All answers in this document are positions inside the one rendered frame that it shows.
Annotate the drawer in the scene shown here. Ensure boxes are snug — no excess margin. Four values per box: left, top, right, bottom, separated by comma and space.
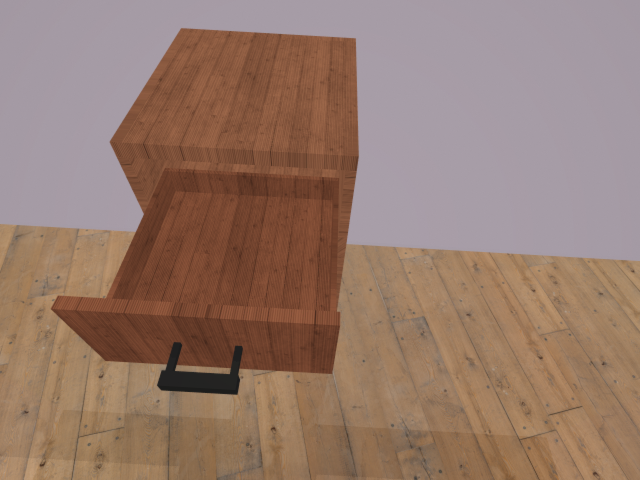
51, 168, 340, 374

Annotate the cabinet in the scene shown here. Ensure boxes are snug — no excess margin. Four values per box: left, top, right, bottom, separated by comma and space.
110, 28, 359, 312

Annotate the handle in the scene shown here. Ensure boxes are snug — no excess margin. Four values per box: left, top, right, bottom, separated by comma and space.
157, 342, 243, 395

